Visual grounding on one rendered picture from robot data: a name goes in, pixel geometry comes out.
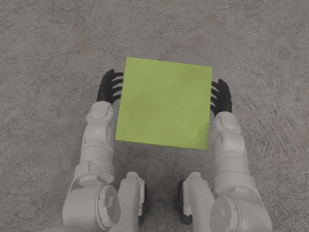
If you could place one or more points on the left robot forearm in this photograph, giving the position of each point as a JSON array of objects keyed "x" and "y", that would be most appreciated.
[{"x": 96, "y": 159}]

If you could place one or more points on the right robot forearm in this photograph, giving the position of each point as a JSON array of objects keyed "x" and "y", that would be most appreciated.
[{"x": 232, "y": 173}]

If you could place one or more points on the robot right hand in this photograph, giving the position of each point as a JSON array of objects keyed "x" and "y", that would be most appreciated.
[{"x": 223, "y": 102}]

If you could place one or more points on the right robot upper arm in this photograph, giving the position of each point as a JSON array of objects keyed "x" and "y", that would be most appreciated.
[{"x": 233, "y": 214}]

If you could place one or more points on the carton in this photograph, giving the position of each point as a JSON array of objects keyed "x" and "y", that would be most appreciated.
[{"x": 165, "y": 104}]

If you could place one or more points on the left robot foot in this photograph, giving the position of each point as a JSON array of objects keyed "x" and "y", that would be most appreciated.
[{"x": 142, "y": 217}]

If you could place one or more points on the robot left hand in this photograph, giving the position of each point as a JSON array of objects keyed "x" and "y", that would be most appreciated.
[{"x": 106, "y": 90}]

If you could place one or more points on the left robot upper arm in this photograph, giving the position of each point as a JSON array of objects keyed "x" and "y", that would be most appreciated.
[{"x": 90, "y": 209}]

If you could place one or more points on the right robot shin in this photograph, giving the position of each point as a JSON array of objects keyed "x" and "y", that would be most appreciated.
[{"x": 187, "y": 209}]

